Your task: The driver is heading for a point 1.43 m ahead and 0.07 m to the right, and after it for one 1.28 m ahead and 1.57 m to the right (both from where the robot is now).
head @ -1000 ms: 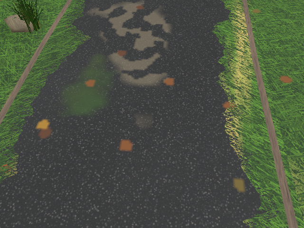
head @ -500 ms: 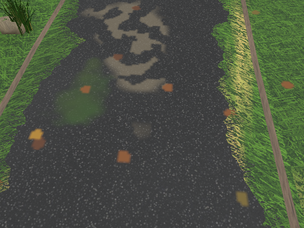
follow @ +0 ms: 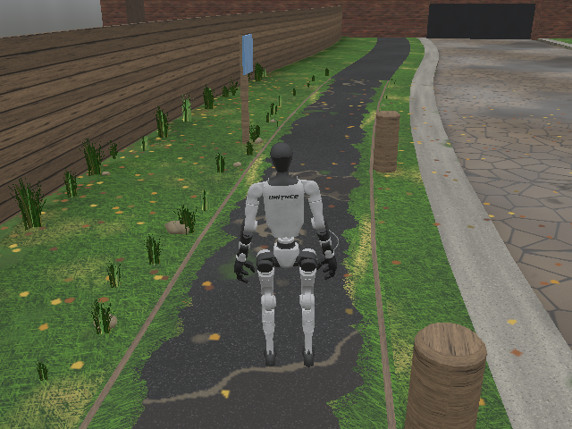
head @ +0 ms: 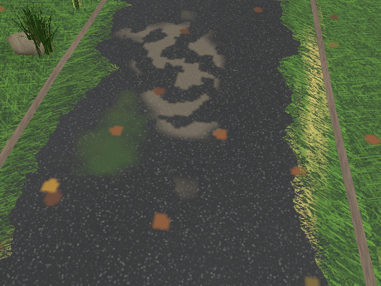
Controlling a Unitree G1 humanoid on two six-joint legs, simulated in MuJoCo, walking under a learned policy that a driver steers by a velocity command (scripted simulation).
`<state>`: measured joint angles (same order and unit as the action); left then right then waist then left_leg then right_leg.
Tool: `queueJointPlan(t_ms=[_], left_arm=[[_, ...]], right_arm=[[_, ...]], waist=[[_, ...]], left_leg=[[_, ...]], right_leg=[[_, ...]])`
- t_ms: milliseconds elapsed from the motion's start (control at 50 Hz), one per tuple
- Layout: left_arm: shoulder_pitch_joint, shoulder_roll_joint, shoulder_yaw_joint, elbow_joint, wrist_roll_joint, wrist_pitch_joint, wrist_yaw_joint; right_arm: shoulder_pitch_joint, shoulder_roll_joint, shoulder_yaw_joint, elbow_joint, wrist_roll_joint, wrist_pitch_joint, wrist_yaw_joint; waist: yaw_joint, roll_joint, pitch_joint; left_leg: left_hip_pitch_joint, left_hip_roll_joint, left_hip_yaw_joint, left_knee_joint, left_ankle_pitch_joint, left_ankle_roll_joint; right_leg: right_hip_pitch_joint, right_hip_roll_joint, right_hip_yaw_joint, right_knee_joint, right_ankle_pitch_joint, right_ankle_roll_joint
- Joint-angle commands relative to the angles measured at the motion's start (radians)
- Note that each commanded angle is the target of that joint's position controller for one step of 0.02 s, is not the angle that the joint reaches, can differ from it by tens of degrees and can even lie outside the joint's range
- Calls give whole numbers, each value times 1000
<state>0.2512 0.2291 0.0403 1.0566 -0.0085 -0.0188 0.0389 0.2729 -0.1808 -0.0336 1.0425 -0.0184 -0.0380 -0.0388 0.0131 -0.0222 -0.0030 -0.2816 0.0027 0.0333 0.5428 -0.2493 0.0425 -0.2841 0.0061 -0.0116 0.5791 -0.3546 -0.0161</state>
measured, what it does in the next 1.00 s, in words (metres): walks ahead: right foot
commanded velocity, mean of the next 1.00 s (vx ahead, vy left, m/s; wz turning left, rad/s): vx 0.26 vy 0.00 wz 0.00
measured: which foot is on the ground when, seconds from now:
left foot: down 0.00-0.56, up 0.58-1.00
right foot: up 0.00-0.20, down 0.22-1.00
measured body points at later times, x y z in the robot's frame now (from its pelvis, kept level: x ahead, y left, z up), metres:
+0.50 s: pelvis +0.07 -0.02 +0.00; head +0.07 -0.03 +0.45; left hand +0.10 +0.23 -0.15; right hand +0.05 -0.27 -0.16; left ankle +0.01 +0.09 -0.73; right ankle +0.05 -0.12 -0.72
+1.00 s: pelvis +0.27 -0.03 -0.01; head +0.30 -0.04 +0.44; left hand +0.16 +0.20 -0.14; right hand +0.51 -0.24 -0.10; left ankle +0.46 +0.09 -0.71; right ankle +0.08 -0.13 -0.74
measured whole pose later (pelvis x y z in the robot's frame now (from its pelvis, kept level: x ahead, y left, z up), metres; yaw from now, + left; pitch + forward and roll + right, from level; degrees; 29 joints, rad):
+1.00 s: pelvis +0.27 -0.03 -0.01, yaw -1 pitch +2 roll +0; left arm 0.50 0.18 0.03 1.10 -0.01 -0.09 0.01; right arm -0.09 -0.20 -0.04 0.87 0.03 -0.09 0.05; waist 0.09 0.03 0.04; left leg -0.62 0.05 0.05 0.56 0.00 0.08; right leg 0.20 0.02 -0.05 0.14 -0.37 -0.03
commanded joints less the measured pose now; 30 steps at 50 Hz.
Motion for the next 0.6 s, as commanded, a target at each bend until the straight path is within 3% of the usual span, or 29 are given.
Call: queueJointPlan(t_ms=[20, 40, 80, 120, 160, 200, 240, 260, 300, 320, 340, 360, 400, 420, 460, 500, 520, 540, 560, 580, 600], left_arm=[[-31, 78, 8, -59, 5, -6, 14], [-2, 74, 11, -38, 6, -5, 16], [20, 61, 14, -13, 6, -5, 11], [10, 21, 3, -2, -1, -6, 9], [-5, 16, -2, 5, -8, -2, 10], [8, 21, -6, 18, 0, 6, 10], [30, 65, -3, 23, 10, 20, 13], [4, 97, 6, 28, -4, 21, 11], [1, 47, -1, 37, 1, 14, 7], [10, 47, 1, 46, 3, 10, 6], [14, 49, 5, 50, -3, 7, 5], [7, 46, 7, 48, -6, 2, 4], [-60, 23, 1, 10, -13, -22, -1], [-98, 9, -4, -10, -16, -39, -6], [-116, 15, -2, -27, -19, -66, -22], [-56, 18, 3, -11, -28, -82, -35], [29, 19, 11, 27, -28, -84, -38], [141, 42, 27, 78, -17, -82, -38], [293, 113, 53, 110, -13, -82, -34], [396, 215, 73, 114, -12, -89, -42], [330, 146, 46, 97, 6, -104, -42]], right_arm=[[39, -132, -15, -31, -14, -28, 2], [25, -143, -18, -37, -7, -37, 6], [6, -105, -6, -41, 4, -44, 8], [8, -94, -2, -32, 4, -38, 9], [17, -109, -5, -23, 12, -25, 7], [33, -125, -13, -12, 35, -16, 9], [59, -116, -19, -6, 24, -18, 17], [91, -82, -18, 0, 20, -14, 19], [48, -70, -16, -2, 24, -4, 12], [61, -68, -18, 7, 28, 2, 9], [69, -96, -28, 9, 33, 10, 7], [76, -117, -36, 7, 38, 13, 7], [116, -165, -51, 6, 49, -2, 7], [124, -188, -59, 6, 49, -14, 8], [104, -176, -58, -4, 38, -40, 13], [39, -171, -56, -27, 51, -46, 22], [-15, -170, -55, -43, 61, -41, 26], [-49, -164, -52, -59, 62, -39, 29], [-106, -126, -39, -89, 55, -43, 31], [-114, -77, -26, -126, 48, -59, 29], [-110, -94, -30, -123, 55, -72, 32]], waist=[[-17, 211, 110], [-2, 169, 76], [16, 105, 22], [14, 115, -17], [7, 121, -30], [14, 94, -24], [-10, 27, -19], [-43, -44, 16], [-15, -16, 29], [-18, -3, 2], [-23, 21, 6], [-30, 50, 32], [-56, 131, 125], [-61, 155, 168], [-46, 147, 182], [4, 129, 150], [52, 111, 124], [92, 76, 86], [150, -82, 53], [164, -311, 20], [116, -191, 39]], left_leg=[[17, 282, -392, -368, -100, 177], [65, 266, -359, -343, 10, 163], [105, 246, -273, -286, 307, 143], [113, 188, -173, -237, 486, 124], [128, 157, -135, -196, 541, 120], [108, 129, -127, -179, 449, 90], [54, 77, -113, -194, 206, 55], [38, 29, -78, -209, 187, 36], [81, 15, -42, -165, 218, 22], [104, 9, -32, -154, 139, 30], [106, 10, -43, -153, -25, 54], [92, 46, -96, -186, -240, 87], [107, 212, -323, -313, -509, 175], [104, 287, -424, -353, -520, 216], [123, 337, -462, -350, -373, 236], [99, 296, -353, -305, -261, 191], [2, 234, -255, -259, -210, 152], [-106, 160, -167, -164, -110, 114], [-244, 46, -19, 140, 11, 42], [-463, -69, 33, 458, -201, -1], [-557, -25, -93, 654, -279, 17]], right_leg=[[-197, -35, 49, 223, -133, 13], [-207, -51, 60, 257, -126, 18], [-167, -79, 75, 243, -76, 31], [-80, -67, 44, 136, -27, 44], [-16, -43, 8, 14, 41, 51], [83, -41, 9, -157, 250, 38], [161, -90, 48, -134, 397, 17], [134, -73, 36, -97, 355, -4], [83, -63, 43, -120, 327, 2], [83, -44, 22, -109, 249, 2], [56, -13, -12, -68, 90, -7], [0, 4, -32, -28, -47, -18], [-174, -1, -53, 92, -106, -42], [-226, -22, -42, 141, -84, -56], [-271, -64, -2, 197, -113, -85], [-158, -65, -21, 61, -95, -105], [27, -29, -63, -56, 1, -105], [216, -3, -56, -82, 76, -97], [357, -149, 188, -223, -10, -149], [496, -366, 618, -391, -22, -276], [475, -410, 685, -391, -2, -298]])
Keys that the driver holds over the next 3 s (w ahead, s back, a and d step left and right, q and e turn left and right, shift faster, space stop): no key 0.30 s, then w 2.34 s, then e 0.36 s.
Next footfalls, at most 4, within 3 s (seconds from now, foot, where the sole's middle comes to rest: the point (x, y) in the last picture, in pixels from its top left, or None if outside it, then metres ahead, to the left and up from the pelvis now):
0.22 right None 0.12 -0.13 -0.77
1.06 left None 0.51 0.08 -0.77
1.62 right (234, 217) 0.81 -0.17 -0.77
2.18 left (178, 153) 1.13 0.06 -0.77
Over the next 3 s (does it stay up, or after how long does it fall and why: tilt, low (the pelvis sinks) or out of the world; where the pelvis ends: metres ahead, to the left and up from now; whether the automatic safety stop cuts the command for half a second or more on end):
stays up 1.34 -0.09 0.00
